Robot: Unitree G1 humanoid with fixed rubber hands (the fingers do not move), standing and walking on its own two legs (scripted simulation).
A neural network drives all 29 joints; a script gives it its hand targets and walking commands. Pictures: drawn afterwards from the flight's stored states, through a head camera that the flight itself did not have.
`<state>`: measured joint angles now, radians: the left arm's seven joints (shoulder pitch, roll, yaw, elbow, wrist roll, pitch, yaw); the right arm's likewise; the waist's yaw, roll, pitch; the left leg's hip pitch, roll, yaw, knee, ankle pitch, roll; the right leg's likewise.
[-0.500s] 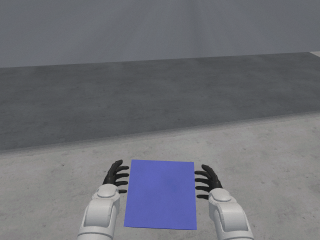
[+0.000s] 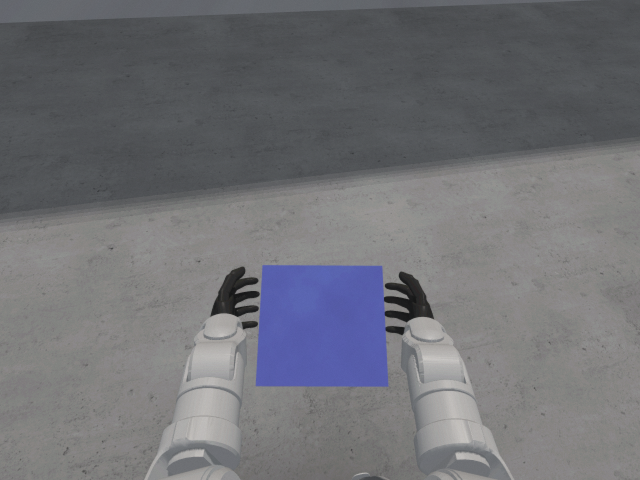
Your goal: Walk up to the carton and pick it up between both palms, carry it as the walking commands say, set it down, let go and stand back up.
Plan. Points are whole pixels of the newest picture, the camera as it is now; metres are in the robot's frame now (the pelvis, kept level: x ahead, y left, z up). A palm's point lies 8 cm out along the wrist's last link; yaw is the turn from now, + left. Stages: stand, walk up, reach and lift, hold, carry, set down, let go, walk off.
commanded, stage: set down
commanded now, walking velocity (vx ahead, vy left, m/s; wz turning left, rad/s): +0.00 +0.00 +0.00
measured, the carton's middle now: (321, 331) +0.36 -0.03 -0.12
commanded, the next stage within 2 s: none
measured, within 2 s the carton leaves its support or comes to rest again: neither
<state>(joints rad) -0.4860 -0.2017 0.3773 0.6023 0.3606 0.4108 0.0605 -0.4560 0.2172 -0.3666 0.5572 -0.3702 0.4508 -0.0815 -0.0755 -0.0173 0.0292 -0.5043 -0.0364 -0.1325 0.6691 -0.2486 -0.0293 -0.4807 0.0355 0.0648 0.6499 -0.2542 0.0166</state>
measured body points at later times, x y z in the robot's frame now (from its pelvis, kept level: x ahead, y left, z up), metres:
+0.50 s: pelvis +0.00 +0.01 -0.05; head +0.17 +0.00 +0.36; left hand +0.39 +0.09 -0.13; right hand +0.36 -0.17 -0.12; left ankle +0.06 +0.13 -0.72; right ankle +0.05 -0.13 -0.72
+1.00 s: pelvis -0.01 +0.00 -0.13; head +0.19 -0.02 +0.27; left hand +0.42 +0.09 -0.21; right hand +0.38 -0.17 -0.21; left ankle +0.06 +0.13 -0.72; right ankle +0.05 -0.13 -0.72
